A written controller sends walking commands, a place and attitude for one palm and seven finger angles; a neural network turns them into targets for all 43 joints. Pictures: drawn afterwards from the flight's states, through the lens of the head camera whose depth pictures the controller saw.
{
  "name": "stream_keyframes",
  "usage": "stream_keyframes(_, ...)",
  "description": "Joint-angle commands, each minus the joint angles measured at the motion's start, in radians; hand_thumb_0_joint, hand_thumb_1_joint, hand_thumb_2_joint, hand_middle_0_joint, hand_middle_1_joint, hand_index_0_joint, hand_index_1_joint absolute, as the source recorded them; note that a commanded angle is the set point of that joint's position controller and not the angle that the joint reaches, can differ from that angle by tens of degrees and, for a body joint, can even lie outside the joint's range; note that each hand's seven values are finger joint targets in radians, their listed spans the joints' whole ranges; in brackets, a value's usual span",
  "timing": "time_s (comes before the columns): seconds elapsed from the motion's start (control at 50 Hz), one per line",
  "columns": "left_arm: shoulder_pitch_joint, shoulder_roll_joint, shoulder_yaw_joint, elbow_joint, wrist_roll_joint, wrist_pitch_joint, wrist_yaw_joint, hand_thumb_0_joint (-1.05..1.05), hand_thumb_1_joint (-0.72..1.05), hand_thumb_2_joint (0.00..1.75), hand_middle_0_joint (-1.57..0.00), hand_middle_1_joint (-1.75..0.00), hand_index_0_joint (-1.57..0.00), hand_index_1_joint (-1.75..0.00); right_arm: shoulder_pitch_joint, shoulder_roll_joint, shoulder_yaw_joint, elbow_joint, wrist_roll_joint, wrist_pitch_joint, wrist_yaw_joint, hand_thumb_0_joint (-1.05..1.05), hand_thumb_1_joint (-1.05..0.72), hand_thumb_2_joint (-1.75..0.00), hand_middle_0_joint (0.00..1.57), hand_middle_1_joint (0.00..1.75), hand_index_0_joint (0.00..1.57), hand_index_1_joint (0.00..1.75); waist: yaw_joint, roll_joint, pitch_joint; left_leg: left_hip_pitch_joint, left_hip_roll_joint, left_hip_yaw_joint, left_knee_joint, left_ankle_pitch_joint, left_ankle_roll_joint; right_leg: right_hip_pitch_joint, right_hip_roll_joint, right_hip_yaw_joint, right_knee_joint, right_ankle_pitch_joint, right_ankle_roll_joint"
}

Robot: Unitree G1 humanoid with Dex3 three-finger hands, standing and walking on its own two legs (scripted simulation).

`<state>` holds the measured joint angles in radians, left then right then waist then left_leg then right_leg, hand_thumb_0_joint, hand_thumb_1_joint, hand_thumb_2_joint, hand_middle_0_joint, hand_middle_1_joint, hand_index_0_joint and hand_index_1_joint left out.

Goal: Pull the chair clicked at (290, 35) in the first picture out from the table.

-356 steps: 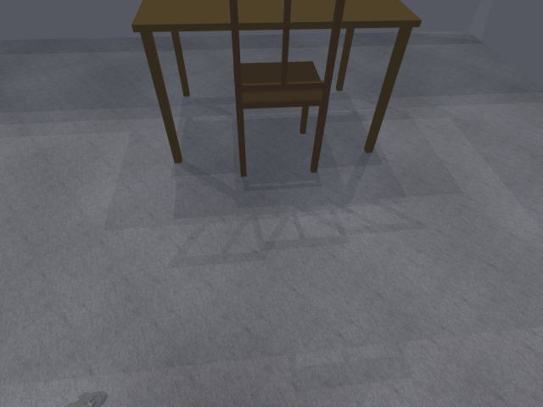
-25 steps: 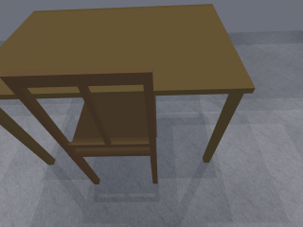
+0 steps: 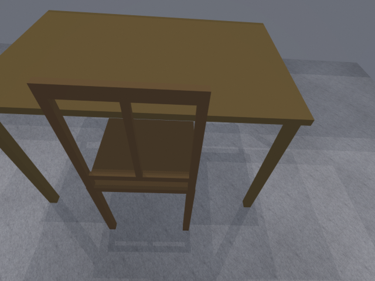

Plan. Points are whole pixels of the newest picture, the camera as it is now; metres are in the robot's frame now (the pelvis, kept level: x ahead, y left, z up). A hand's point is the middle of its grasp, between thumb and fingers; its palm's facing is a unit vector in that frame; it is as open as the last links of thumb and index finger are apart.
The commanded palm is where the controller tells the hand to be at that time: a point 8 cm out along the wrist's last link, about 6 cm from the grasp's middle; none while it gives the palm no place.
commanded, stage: come to a stop and stand still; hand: left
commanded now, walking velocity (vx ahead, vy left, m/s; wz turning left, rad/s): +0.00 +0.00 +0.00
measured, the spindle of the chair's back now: (133, 144) +0.50 +0.20 -0.07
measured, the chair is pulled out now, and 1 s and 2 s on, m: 0.00 0.00 0.00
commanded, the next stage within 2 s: look again from close up in 1.50 s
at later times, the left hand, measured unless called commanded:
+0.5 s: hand out of the picture -0.02 +0.10 -0.18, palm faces +0.05 -0.99 -0.16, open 7.4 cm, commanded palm none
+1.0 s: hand out of the picture +0.00 +0.12 -0.18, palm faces +0.06 -0.98 -0.19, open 7.4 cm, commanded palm none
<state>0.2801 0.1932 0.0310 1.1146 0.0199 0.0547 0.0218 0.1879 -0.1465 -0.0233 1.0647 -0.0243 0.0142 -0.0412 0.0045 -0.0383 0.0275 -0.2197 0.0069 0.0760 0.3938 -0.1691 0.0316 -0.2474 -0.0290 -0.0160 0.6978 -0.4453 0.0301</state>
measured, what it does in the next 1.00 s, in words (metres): steps on the spot: right foot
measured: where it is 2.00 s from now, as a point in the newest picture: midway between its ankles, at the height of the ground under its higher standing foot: outside the picture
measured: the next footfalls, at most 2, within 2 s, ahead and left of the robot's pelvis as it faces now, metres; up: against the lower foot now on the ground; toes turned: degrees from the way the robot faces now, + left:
right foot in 0.08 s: -0.01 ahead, -0.13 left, +0.00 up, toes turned -2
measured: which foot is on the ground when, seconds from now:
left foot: down 0.00-1.00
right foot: up 0.00-0.06, down 0.08-1.00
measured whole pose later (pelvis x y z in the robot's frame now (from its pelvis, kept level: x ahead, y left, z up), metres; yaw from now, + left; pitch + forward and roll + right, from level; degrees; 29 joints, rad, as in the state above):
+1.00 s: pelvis +0.02 -0.04 +0.00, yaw +1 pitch -1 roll +1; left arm 0.31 0.13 0.00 1.14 0.01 -0.01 0.05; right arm 0.23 -0.15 0.00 1.15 -0.01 0.01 -0.05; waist 0.01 -0.01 0.03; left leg -0.18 0.05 0.05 0.42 -0.21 -0.04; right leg -0.05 0.01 -0.04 0.40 -0.33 -0.03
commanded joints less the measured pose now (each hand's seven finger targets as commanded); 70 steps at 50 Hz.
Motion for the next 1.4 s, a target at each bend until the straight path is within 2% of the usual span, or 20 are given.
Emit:
stream_keyframes(0.0,0.074,0.019,-0.003,-0.014,-0.008,-0.032,0.004,0.0,0.9,0.9,-0.2,-0.3,-0.2,-0.3,0.076,-0.165,-0.036,-0.003,0.01,-0.013,-0.003,0.0,-0.9,-0.9,0.2,0.3,0.2,0.3,-0.008,0.174,-0.053,0.105,0.22,-0.227,-0.104,0.101,0.088,0.026,-0.004,-0.021,-0.246,0.128,-0.011)
stream_keyframes(0.02,0.101,0.028,-0.005,0.002,-0.007,-0.04,0.008,0.0,0.9,0.9,-0.2,-0.3,-0.2,-0.3,0.077,-0.15,-0.034,0.001,0.016,-0.014,-0.001,0.0,-0.9,-0.9,0.2,0.3,0.2,0.3,-0.001,0.146,-0.053,0.079,0.187,-0.197,-0.065,0.077,0.057,0.081,-0.016,-0.009,-0.359,0.222,-0.013)
stream_keyframes(0.04,0.098,0.052,-0.005,0.008,-0.005,-0.048,0.013,0.0,0.9,0.9,-0.2,-0.3,-0.2,-0.3,0.082,-0.117,-0.029,0.004,0.022,-0.016,0.002,0.0,-0.9,-0.9,0.2,0.3,0.2,0.3,-0.012,0.092,-0.032,0.024,0.141,-0.155,-0.029,0.045,0.016,0.114,-0.063,0.06,-0.394,0.275,-0.032)
stream_keyframes(0.06,0.075,0.07,-0.009,0.005,-0.009,-0.054,0.015,0.0,0.9,0.9,-0.2,-0.3,-0.2,-0.3,0.077,-0.089,-0.019,0.007,0.027,-0.015,0.007,0.0,-0.9,-0.9,0.2,0.3,0.2,0.3,-0.019,0.066,0.0,0.001,0.105,-0.123,-0.023,0.006,-0.012,0.098,-0.112,0.1,-0.421,0.275,-0.052)
stream_keyframes(0.08,0.065,0.074,-0.012,0.008,-0.01,-0.06,0.014,0.0,0.9,0.9,-0.2,-0.3,-0.2,-0.3,0.067,-0.072,-0.011,0.009,0.022,-0.014,0.011,0.0,-0.9,-0.9,0.2,0.3,0.2,0.3,-0.025,0.013,0.004,0.036,0.075,-0.094,-0.014,0.012,-0.03,0.043,-0.126,0.119,-0.42,0.283,-0.067)
stream_keyframes(0.1,0.044,0.075,-0.012,0.012,-0.013,-0.068,0.013,0.0,0.9,0.9,-0.2,-0.3,-0.2,-0.3,0.071,-0.066,-0.007,0.016,0.015,-0.009,0.011,0.0,-0.9,-0.9,0.2,0.3,0.2,0.3,-0.03,-0.112,0.017,0.064,0.065,-0.079,0.001,0.0,-0.038,-0.002,-0.123,0.128,-0.442,0.263,-0.074)
stream_keyframes(0.12,0.034,0.06,-0.017,0.011,-0.014,-0.07,0.014,0.0,0.9,0.9,-0.2,-0.3,-0.2,-0.3,0.077,-0.074,-0.006,0.026,0.014,-0.007,0.011,0.0,-0.9,-0.9,0.2,0.3,0.2,0.3,-0.032,-0.123,0.041,0.084,0.067,-0.08,0.0,0.002,-0.039,-0.04,-0.126,0.127,-0.458,0.23,-0.077)
stream_keyframes(0.2,0.044,0.048,-0.017,0.008,-0.017,-0.066,0.017,0.0,0.9,0.9,-0.2,-0.3,-0.2,-0.3,0.118,-0.073,0.002,0.063,0.012,-0.005,0.012,0.0,-0.9,-0.9,0.2,0.3,0.2,0.3,-0.03,-0.024,0.09,0.088,0.079,-0.09,-0.019,0.015,-0.037,-0.071,-0.092,0.108,-0.474,0.093,-0.07)
stream_keyframes(0.3,0.071,0.035,-0.014,0.01,-0.019,-0.066,0.019,0.0,0.9,0.9,-0.2,-0.3,-0.2,-0.3,0.152,-0.056,0.007,0.08,0.011,-0.004,0.01,0.0,-0.9,-0.9,0.2,0.3,0.2,0.3,-0.02,0.005,0.107,0.06,0.078,-0.088,-0.017,0.019,-0.041,-0.057,-0.086,0.104,-0.468,0.092,-0.073)
stream_keyframes(0.4,0.09,0.021,-0.012,0.011,-0.021,-0.069,0.021,0.0,0.9,0.9,-0.2,-0.3,-0.2,-0.3,0.178,-0.042,0.01,0.09,0.011,-0.009,0.004,0.0,-0.9,-0.9,0.2,0.3,0.2,0.3,-0.014,0.033,0.087,0.05,0.084,-0.087,-0.008,0.064,-0.042,-0.013,-0.084,0.094,-0.452,0.172,-0.074)
stream_keyframes(0.52,0.11,0.007,-0.013,0.013,-0.021,-0.071,0.024,0.0,0.9,0.9,-0.2,-0.3,-0.2,-0.3,0.187,-0.039,0.009,0.089,0.013,-0.014,-0.001,0.0,-0.9,-0.9,0.2,0.3,0.2,0.3,-0.01,0.039,0.066,0.065,0.093,-0.089,-0.001,0.109,-0.039,0.018,-0.076,0.077,-0.42,0.289,-0.071)
stream_keyframes(0.56,0.111,0.01,-0.012,0.009,-0.02,-0.071,0.024,0.0,0.9,0.9,-0.2,-0.3,-0.2,-0.3,0.19,-0.04,0.009,0.09,0.014,-0.014,-0.002,0.0,-0.9,-0.9,0.2,0.3,0.2,0.3,-0.01,0.024,0.06,0.062,0.095,-0.085,0.0,0.115,-0.039,0.037,-0.072,0.07,-0.413,0.317,-0.069)
stream_keyframes(0.6,0.113,0.006,-0.013,0.01,-0.02,-0.071,0.025,0.0,0.9,0.9,-0.2,-0.3,-0.2,-0.3,0.182,-0.041,0.008,0.088,0.014,-0.015,-0.003,0.0,-0.9,-0.9,0.2,0.3,0.2,0.3,-0.009,0.038,0.058,0.07,0.095,-0.087,0.002,0.12,-0.039,0.031,-0.074,0.071,-0.407,0.327,-0.068)
stream_keyframes(0.76,0.127,0.017,-0.01,0.01,-0.015,-0.072,0.028,0.0,0.9,0.9,-0.2,-0.3,-0.2,-0.3,0.15,-0.053,0.007,0.076,0.017,-0.018,-0.006,0.0,-0.9,-0.9,0.2,0.3,0.2,0.3,-0.006,0.02,0.031,0.098,0.101,-0.076,0.014,0.182,-0.033,0.073,-0.075,0.06,-0.374,0.486,-0.057)
stream_keyframes(0.8,0.123,0.017,-0.012,0.011,-0.015,-0.071,0.029,0.0,0.9,0.9,-0.2,-0.3,-0.2,-0.3,0.141,-0.059,0.008,0.076,0.016,-0.017,-0.006,0.0,-0.9,-0.9,0.2,0.3,0.2,0.3,-0.008,0.025,0.047,0.1,0.1,-0.079,0.009,0.179,-0.035,0.062,-0.076,0.06,-0.373,0.477,-0.057)
stream_keyframes(0.96,0.121,0.034,-0.012,0.01,-0.013,-0.071,0.028,0.0,0.9,0.9,-0.2,-0.3,-0.2,-0.3,0.111,-0.076,0.009,0.063,0.017,-0.02,-0.005,0.0,-0.9,-0.9,0.2,0.3,0.2,0.3,-0.003,0.017,0.039,0.123,0.102,-0.078,0.005,0.215,-0.029,0.085,-0.079,0.054,-0.375,0.514,-0.051)
stream_keyframes(1.02,0.118,0.039,-0.012,0.009,-0.014,-0.071,0.028,0.0,0.9,0.9,-0.2,-0.3,-0.2,-0.3,0.105,-0.084,0.01,0.061,0.015,-0.021,-0.005,0.0,-0.9,-0.9,0.2,0.3,0.2,0.3,-0.005,0.037,0.031,0.131,0.101,-0.079,0.003,0.227,-0.03,0.09,-0.083,0.057,-0.374,0.519,-0.051)
stream_keyframes(1.06,0.113,0.044,-0.012,0.006,-0.013,-0.07,0.027,0.0,0.9,0.9,-0.2,-0.3,-0.2,-0.3,0.099,-0.085,0.011,0.06,0.018,-0.02,-0.005,0.0,-0.9,-0.9,0.2,0.3,0.2,0.3,-0.001,0.029,0.046,0.125,0.101,-0.08,-0.005,0.211,-0.029,0.089,-0.079,0.055,-0.383,0.492,-0.05)
stream_keyframes(1.24,0.101,0.051,-0.013,0.009,-0.014,-0.071,0.026,0.0,0.9,0.9,-0.2,-0.3,-0.2,-0.3,0.096,-0.101,0.011,0.06,0.015,-0.026,-0.004,0.0,-0.9,-0.9,0.2,0.3,0.2,0.3,-0.002,0.035,0.018,0.149,0.103,-0.085,-0.014,0.25,-0.025,0.104,-0.083,0.054,-0.378,0.485,-0.05)
stream_keyframes(1.38,0.095,0.056,-0.012,0.008,-0.013,-0.07,0.026,0.0,0.9,0.9,-0.2,-0.3,-0.2,-0.3,0.102,-0.103,0.011,0.064,0.016,-0.029,-0.003,0.0,-0.9,-0.9,0.2,0.3,0.2,0.3,-0.001,0.027,0.03,0.141,0.101,-0.089,-0.023,0.248,-0.023,0.111,-0.083,0.052,-0.383,0.464,-0.048)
